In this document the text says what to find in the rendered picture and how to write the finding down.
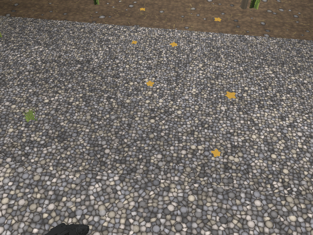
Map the left robot hand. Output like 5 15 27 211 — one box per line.
45 223 89 235

